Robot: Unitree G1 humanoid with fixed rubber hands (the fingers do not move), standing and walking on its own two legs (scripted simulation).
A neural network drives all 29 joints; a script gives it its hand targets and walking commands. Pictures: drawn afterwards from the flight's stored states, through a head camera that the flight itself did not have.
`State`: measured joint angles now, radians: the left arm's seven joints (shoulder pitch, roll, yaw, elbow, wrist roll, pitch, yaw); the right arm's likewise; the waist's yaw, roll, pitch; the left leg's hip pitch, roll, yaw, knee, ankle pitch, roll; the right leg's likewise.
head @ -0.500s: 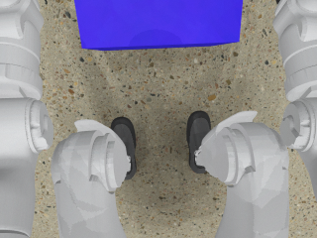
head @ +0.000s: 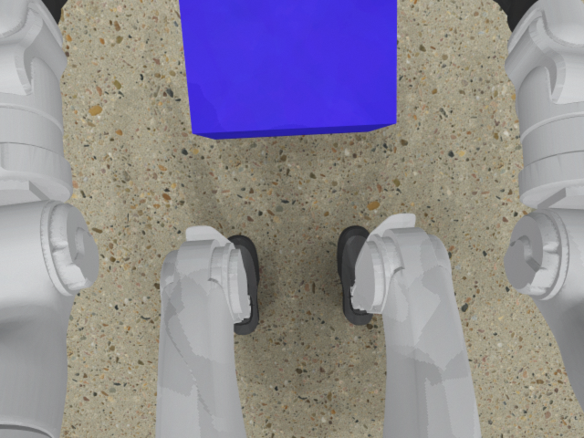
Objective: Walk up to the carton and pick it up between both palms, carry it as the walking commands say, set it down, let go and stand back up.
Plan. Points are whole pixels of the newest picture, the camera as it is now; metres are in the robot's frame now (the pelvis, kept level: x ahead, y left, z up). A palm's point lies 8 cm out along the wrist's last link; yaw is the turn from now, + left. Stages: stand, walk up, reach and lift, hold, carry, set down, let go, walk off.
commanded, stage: set down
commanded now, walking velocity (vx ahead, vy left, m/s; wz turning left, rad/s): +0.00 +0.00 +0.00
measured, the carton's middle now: (289, 55) +0.56 +0.00 -0.35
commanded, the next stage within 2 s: let go in 0.88 s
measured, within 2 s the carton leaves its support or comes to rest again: neither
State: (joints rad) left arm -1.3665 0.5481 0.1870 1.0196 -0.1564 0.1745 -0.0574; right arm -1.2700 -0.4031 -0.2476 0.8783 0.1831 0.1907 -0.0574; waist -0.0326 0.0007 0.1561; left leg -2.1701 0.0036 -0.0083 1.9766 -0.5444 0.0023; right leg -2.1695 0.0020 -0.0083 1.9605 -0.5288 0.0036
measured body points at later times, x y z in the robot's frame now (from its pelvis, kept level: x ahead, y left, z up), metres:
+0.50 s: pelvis +0.03 +0.00 +0.14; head +0.35 +0.01 +0.45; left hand +0.58 +0.26 +0.04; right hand +0.56 -0.24 +0.04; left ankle +0.11 +0.12 -0.40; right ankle +0.11 -0.12 -0.40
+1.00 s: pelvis +0.05 +0.00 +0.23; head +0.35 +0.01 +0.56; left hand +0.57 +0.26 +0.13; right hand +0.54 -0.24 +0.12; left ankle +0.11 +0.12 -0.40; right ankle +0.11 -0.12 -0.40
